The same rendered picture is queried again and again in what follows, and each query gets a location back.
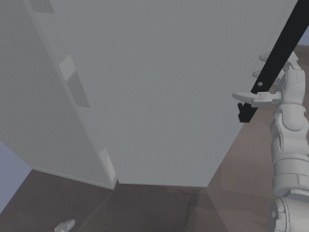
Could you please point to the left robot hand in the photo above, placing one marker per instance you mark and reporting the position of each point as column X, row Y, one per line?
column 65, row 227

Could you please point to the robot right upper arm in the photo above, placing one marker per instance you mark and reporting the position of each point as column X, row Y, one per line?
column 288, row 215

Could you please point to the handle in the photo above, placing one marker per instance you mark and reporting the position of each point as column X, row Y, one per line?
column 292, row 32

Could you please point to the fridge door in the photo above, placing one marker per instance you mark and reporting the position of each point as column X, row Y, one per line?
column 159, row 76

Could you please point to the robot right forearm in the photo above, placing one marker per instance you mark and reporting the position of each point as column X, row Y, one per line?
column 290, row 152

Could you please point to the right robot hand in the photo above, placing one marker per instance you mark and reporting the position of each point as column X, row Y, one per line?
column 290, row 83

